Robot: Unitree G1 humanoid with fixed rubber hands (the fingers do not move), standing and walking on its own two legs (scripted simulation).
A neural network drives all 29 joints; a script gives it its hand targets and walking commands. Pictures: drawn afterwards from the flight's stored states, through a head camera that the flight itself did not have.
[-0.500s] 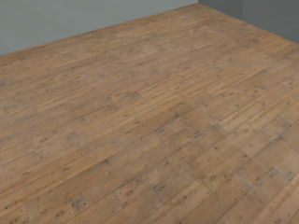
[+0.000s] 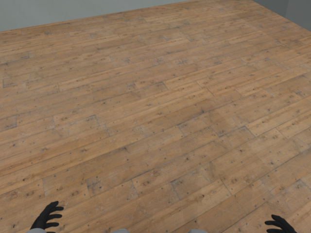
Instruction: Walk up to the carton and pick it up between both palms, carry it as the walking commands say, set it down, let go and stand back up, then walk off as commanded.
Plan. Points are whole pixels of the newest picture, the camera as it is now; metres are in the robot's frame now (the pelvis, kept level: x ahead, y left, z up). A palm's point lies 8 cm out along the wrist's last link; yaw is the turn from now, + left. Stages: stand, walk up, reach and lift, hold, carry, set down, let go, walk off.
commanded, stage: walk up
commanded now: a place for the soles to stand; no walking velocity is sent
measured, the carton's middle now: out of the picture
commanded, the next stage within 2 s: none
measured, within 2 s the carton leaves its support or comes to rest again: neither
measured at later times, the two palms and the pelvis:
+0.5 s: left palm out of the picture -0.07 +0.41 -0.05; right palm (227, 221) +0.16 -0.19 -0.09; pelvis -0.06 +0.06 +0.02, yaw +19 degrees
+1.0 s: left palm out of the picture -0.28 +0.44 -0.07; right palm (152, 222) +0.16 +0.01 -0.09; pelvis -0.13 +0.15 +0.01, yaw +43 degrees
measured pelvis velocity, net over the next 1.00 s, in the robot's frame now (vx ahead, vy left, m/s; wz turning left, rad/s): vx -0.13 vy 0.15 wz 0.75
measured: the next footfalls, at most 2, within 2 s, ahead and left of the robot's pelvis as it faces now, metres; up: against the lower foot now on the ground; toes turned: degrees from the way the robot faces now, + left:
right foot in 0.26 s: +0.05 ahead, -0.04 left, +0.00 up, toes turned +7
left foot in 0.66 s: -0.12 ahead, +0.28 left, +0.00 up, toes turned +28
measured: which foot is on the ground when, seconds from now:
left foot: down 0.00-0.26, up 0.28-0.64, down 0.66-0.94, up 0.96-1.00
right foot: up 0.00-0.24, down 0.26-0.66, up 0.68-0.90, down 0.92-1.00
